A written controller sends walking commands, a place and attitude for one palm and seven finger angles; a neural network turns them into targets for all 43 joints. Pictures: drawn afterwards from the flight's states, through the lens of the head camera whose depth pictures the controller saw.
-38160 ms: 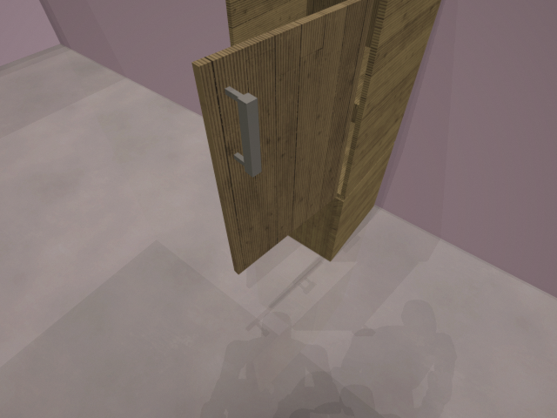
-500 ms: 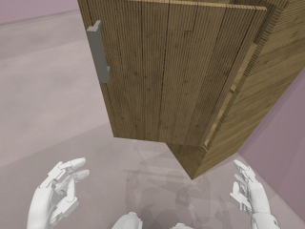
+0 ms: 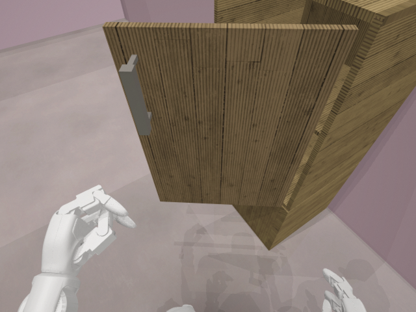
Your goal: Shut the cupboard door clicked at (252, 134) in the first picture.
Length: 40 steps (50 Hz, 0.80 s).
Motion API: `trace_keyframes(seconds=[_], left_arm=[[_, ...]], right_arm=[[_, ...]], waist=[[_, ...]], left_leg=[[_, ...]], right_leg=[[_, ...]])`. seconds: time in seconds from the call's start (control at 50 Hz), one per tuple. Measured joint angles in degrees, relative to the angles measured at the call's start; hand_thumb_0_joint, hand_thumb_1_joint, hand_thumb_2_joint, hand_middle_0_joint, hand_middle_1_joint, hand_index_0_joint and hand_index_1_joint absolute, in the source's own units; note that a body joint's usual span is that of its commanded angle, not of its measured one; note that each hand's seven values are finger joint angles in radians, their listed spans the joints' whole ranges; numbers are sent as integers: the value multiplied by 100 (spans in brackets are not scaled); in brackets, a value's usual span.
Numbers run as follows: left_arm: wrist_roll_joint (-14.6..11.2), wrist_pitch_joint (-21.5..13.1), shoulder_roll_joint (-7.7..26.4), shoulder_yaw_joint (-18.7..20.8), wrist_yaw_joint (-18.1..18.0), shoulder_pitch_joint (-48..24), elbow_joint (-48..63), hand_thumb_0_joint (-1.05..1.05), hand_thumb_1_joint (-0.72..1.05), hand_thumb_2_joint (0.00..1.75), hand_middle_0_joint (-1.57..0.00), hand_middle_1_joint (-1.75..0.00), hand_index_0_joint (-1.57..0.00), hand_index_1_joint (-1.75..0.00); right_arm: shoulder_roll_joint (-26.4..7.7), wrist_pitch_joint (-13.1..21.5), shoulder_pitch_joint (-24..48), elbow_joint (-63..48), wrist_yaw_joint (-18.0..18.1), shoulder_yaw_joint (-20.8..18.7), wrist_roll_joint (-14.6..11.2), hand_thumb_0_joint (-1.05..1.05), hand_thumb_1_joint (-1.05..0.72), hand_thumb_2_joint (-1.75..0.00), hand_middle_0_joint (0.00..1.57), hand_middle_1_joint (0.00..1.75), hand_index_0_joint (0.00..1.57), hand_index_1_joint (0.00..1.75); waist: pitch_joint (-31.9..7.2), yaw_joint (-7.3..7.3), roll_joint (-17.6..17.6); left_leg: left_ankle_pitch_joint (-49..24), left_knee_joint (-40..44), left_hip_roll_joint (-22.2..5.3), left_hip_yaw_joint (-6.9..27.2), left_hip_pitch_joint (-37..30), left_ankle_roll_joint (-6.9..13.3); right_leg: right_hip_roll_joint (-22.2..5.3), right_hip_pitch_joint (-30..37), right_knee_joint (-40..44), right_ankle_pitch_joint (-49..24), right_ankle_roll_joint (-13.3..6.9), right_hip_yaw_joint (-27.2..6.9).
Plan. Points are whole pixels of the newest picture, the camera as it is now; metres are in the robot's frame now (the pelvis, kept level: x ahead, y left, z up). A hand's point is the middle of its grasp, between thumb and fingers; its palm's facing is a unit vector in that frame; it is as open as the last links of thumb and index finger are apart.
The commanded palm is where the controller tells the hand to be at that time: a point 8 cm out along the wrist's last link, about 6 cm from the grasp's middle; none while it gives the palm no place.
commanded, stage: raise the hand and make a fist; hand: left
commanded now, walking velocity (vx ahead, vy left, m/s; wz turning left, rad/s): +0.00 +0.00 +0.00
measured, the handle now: (139, 97) +0.47 +0.17 +0.17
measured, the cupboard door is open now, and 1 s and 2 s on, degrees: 53 53 53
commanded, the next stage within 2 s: bring the fist close to the handle in 0.90 s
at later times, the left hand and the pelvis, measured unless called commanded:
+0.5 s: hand (86, 203) +0.24 +0.19 +0.16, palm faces +0.03 -1.00 -0.08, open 3.1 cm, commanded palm +0.21 +0.24 +0.17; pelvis +0.01 +0.00 +0.03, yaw +0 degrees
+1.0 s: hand (89, 209) +0.22 +0.18 +0.18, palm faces +0.04 -1.00 -0.07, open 3.1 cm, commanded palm +0.20 +0.23 +0.17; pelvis -0.01 -0.02 +0.03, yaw +0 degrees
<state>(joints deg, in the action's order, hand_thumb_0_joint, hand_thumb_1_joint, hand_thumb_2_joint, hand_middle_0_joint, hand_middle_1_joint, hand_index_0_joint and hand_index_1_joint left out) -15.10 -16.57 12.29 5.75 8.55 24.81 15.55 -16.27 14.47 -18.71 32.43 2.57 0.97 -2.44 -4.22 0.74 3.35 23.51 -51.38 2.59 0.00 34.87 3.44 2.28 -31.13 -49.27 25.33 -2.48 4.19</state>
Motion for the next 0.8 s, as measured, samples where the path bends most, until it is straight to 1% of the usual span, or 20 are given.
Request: trace_keyframes(seconds=[0.04, 0.06, 0.1, 0.12, 0.16, 0.2, 0.24, 0.28, 0.32, 0.38, 0.42, 0.44, 0.48, 0.54, 0.6, 0.64, 0.68, 0.74, 0.78, 0.8], left_arm=[[41, 357, 26, -194, 229, -11, -34, 1, 91, 90, -99, -117, -100, -116], [68, 550, 74, -247, 284, -10, -57, 1, 91, 90, -101, -119, -101, -118], [69, 866, 189, -232, 262, -7, -77, 1, 91, 90, -105, -123, -105, -122], [45, 957, 235, -167, 198, -18, -70, 1, 90, 90, -107, -125, -107, -124], [-21, 1003, 287, 34, 22, -92, -17, 2, 90, 90, -110, -129, -111, -128], [-91, 931, 295, 256, -111, -249, 59, 2, 90, 90, -114, -133, -115, -132], [-151, 871, 258, 416, -114, -453, 118, 2, 90, 90, -118, -137, -118, -136], [-177, 944, 208, 458, 19, -644, 133, 2, 90, 90, -121, -141, -121, -140], [-163, 1204, 184, 385, 223, -766, 127, 1, 91, 90, -123, -143, -124, -143], [-134, 1761, 259, 242, 475, -813, 82, 1, 91, 90, -126, -146, -127, -146], [-151, 2060, 360, 254, 522, -814, 48, 1, 90, 90, -127, -148, -128, -147], [-175, 2150, 406, 304, 503, -827, 37, 1, 90, 90, -128, -148, -128, -147], [-228, 2189, 491, 473, 398, -898, 49, 2, 90, 90, -128, -149, -129, -148], [-327, 2001, 517, 785, 271, -1130, 56, 2, 90, 90, -129, -150, -130, -149], [-388, 1900, 420, 918, 342, -1353, -5, 2, 90, 90, -129, -150, -130, -149], [-395, 2026, 350, 852, 479, -1375, -70, 1, 91, 90, -129, -150, -130, -149], [-356, 2257, 321, 715, 598, -1268, -129, 1, 91, 90, -129, -150, -130, -149], [-267, 2544, 325, 515, 603, -1029, -147, 1, 91, 90, -129, -150, -130, -150], [-218, 2515, 364, 473, 450, -910, -67, 1, 90, 90, -130, -150, -130, -150], [-203, 2416, 379, 488, 353, -880, -17, 2, 90, 90, -130, -150, -130, -150]], right_arm=[[-2, 7, 122, -38, 57, -23, -41, 1, -91, -89, 20, 30, 20, 30], [23, -1, 182, -68, 89, -24, -51, 1, -91, -89, 20, 29, 20, 30], [106, -29, 290, -149, 142, -4, -59, 1, -91, -89, 20, 29, 20, 30], [152, -34, 331, -191, 156, 13, -62, 1, -91, -89, 20, 29, 20, 30], [228, -15, 391, -262, 161, 58, -59, 1, -91, -90, 20, 29, 20, 30], [268, 23, 440, -283, 133, 116, -51, 1, -91, -90, 20, 29, 20, 30], [276, 47, 486, -256, 94, 184, -52, 1, -91, -90, 20, 29, 20, 30], [267, 40, 528, -208, 71, 252, -68, 1, -91, -90, 20, 29, 20, 30], [262, -2, 556, -175, 73, 305, -97, 1, -91, -89, 20, 29, 20, 30], [272, -110, 589, -150, 119, 371, -117, 1, -90, -89, 21, 30, 20, 30], [300, -179, 600, -134, 155, 398, -113, 1, -90, -89, 21, 30, 21, 30], [315, -197, 597, -120, 169, 404, -109, 1, -90, -89, 21, 30, 21, 30], [335, -199, 580, -71, 185, 408, -96, 1, -90, -89, 21, 30, 21, 30], [320, -141, 534, 51, 178, 405, -101, 1, -90, -89, 21, 30, 20, 30], [252, -96, 504, 167, 156, 386, -133, 1, -90, -89, 21, 30, 20, 30], [201, -113, 498, 191, 153, 365, -163, 1, -90, -89, 21, 30, 20, 30], [166, -166, 519, 180, 154, 343, -189, 1, -90, -89, 21, 30, 20, 30], [162, -229, 538, 118, 184, 304, -180, 1, -90, -89, 21, 30, 20, 30], [184, -208, 530, 98, 199, 283, -140, 1, -91, -89, 21, 30, 20, 30], [197, -183, 515, 96, 200, 274, -123, 1, -91, -89, 20, 30, 20, 30]], waist=[[-15, 8, 4], [-23, 12, -12], [-31, 18, -63], [-31, 28, -88], [-21, 66, -118], [-7, 122, -118], [-4, 183, -93], [3, 236, -54], [19, 272, -14], [65, 278, 22], [99, 262, 6], [116, 256, -9], [152, 254, -42], [175, 270, -73], [164, 280, -44], [157, 264, -7], [169, 230, 18], [216, 169, -5], [253, 156, -59], [264, 161, -88]], left_leg=[[-27, 112, 17, -32, -106, 28], [-45, 187, 22, -56, -181, 33], [-84, 347, 29, -96, -354, 31], [-102, 420, 30, -106, -441, 26], [-129, 532, 30, -97, -594, 13], [-150, 608, 33, -59, -717, 4], [-173, 671, 41, -10, -817, -1], [-205, 743, 52, 32, -915, 3], [-253, 843, 63, 56, -1023, 9], [-346, 1040, 71, 47, -1200, 14], [-415, 1182, 70, 23, -1313, 8], [-447, 1245, 67, 15, -1365, 1], [-499, 1345, 57, 12, -1462, -16], [-559, 1446, 46, 39, -1575, -45], [-605, 1505, 38, 69, -1643, -56], [-636, 1541, 35, 70, -1671, -56], [-666, 1577, 24, 45, -1692, -56], [-709, 1633, 7, 0, -1721, -64], [-732, 1659, -4, -17, -1742, -79], [-741, 1669, -8, -18, -1753, -89]], right_leg=[[-16, 89, 92, -27, 24, -38], [-21, 148, 147, -44, 33, -67], [-28, 290, 266, -78, 39, -117], [-27, 367, 327, -95, 36, -132], [-23, 524, 444, -125, 27, -132], [-21, 671, 552, -151, 20, -101], [-23, 802, 655, -180, 20, -57], [-29, 928, 763, -216, 25, -19], [-36, 1049, 879, -264, 32, -1], [-43, 1211, 1057, -353, 38, -20], [-43, 1298, 1160, -412, 32, -50], [-40, 1339, 1206, -439, 26, -61], [-29, 1425, 1291, -486, 9, -69], [-15, 1548, 1401, -544, -16, -47], [-5, 1633, 1486, -596, -25, -20], [-2, 1660, 1523, -628, -24, -20], [7, 1665, 1545, -660, -21, -45], [19, 1657, 1552, -695, -31, -90], [29, 1657, 1547, -708, -50, -107], [32, 1662, 1545, -712, -61, -108]])
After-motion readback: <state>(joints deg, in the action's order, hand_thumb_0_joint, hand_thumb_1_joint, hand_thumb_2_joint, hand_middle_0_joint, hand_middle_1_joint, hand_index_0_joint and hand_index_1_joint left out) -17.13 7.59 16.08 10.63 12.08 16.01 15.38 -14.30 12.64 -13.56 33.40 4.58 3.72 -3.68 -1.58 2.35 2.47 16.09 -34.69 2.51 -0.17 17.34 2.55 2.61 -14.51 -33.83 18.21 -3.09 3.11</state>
